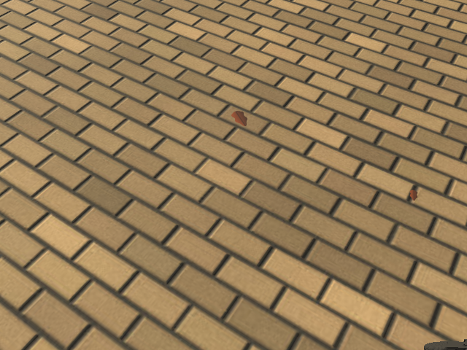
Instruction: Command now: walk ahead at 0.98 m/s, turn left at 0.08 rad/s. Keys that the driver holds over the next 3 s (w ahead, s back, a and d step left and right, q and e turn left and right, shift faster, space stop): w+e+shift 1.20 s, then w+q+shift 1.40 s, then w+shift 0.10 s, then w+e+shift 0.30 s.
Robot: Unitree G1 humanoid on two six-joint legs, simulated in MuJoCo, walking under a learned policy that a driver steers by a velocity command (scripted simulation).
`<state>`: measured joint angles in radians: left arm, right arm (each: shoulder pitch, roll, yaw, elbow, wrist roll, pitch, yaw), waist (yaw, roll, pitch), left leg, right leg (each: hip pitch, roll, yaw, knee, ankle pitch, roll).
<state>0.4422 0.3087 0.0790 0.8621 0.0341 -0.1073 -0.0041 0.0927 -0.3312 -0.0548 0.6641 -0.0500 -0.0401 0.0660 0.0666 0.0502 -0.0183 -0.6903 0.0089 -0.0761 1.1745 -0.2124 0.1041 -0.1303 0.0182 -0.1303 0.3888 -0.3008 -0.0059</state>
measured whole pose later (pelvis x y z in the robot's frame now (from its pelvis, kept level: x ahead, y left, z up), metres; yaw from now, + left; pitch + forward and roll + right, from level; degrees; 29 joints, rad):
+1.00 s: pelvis +0.86 -0.20 -0.01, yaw -46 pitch +3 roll +1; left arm 0.46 0.32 0.08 0.82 -0.01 -0.06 -0.02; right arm -0.04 -0.26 0.03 0.57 -0.03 -0.06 0.02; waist 0.14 0.00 0.04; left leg -0.68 0.08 -0.08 0.59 0.03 -0.04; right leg 0.07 0.17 0.26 0.32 -0.39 -0.17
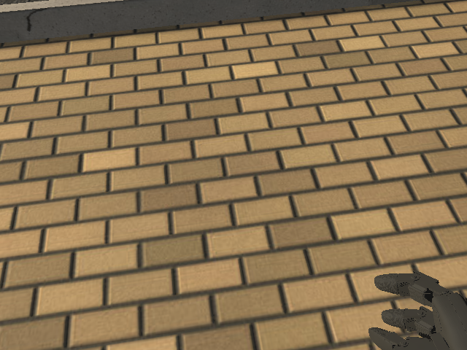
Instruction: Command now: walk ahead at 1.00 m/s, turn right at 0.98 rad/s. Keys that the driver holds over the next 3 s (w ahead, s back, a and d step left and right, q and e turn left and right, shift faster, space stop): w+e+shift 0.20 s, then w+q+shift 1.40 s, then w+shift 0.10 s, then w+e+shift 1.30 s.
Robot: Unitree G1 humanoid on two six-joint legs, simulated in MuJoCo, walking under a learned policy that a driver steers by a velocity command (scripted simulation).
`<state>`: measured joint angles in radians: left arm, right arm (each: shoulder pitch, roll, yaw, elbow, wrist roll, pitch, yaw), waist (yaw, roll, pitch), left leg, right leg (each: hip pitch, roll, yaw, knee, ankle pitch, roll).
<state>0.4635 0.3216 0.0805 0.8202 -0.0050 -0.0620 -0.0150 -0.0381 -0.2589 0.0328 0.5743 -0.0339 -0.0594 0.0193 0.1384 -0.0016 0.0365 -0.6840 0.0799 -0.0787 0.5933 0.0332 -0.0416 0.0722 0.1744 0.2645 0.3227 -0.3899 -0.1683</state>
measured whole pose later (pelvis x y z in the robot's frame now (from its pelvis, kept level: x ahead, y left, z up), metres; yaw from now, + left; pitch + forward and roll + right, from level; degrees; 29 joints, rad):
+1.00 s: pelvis +0.88 -0.06 -0.04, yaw +12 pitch +0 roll +0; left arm 0.37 0.25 0.02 0.86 0.04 -0.06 0.01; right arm 0.14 -0.32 -0.05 0.73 -0.01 -0.01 0.05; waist -0.01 0.02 0.05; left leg -0.53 -0.13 0.14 0.76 -0.27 0.21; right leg -0.05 -0.03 -0.12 1.26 -0.36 0.03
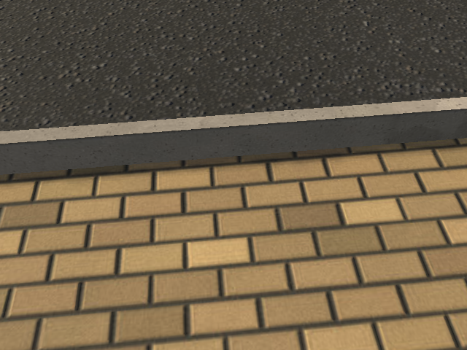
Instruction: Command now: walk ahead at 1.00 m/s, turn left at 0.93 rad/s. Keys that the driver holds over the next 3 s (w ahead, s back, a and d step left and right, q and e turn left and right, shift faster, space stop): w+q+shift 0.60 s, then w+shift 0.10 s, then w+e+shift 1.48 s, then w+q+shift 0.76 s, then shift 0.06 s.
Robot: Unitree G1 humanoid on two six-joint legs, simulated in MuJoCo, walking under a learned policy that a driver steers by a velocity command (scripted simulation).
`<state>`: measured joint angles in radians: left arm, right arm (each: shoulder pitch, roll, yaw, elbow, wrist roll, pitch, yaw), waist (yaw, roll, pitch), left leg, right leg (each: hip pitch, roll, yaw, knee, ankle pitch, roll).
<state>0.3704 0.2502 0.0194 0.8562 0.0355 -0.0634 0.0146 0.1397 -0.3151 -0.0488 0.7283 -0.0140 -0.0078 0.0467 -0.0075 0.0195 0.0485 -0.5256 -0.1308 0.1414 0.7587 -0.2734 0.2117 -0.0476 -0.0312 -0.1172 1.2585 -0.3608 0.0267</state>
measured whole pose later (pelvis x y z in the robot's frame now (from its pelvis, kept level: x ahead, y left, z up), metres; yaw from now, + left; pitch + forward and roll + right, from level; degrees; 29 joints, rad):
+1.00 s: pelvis +0.81 +0.22 +0.05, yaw +36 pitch +0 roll +1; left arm 0.32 0.25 0.02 0.84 0.01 -0.04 -0.02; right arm 0.30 -0.28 -0.03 0.84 -0.04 -0.09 0.01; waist 0.02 -0.02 0.04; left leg -0.16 -0.07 0.15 0.41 -0.27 0.10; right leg -0.55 -0.11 0.03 1.27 -0.24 -0.07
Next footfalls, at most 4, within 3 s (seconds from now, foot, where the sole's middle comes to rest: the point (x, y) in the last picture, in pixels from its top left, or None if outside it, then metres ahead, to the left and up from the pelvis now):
0.36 right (293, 314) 0.57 -0.13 -0.73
0.82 left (156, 248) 0.79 0.28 -0.73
1.32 right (127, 109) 1.27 0.41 -0.58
1.70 left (78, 52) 1.62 0.67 -0.58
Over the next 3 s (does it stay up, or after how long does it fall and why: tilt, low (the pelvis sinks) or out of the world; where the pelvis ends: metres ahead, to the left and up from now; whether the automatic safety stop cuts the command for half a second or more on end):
stays up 2.76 0.29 0.17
